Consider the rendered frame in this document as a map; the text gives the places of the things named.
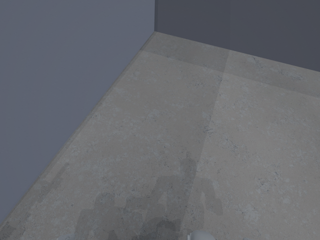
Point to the right robot thigh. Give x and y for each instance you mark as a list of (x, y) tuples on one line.
[(200, 235)]

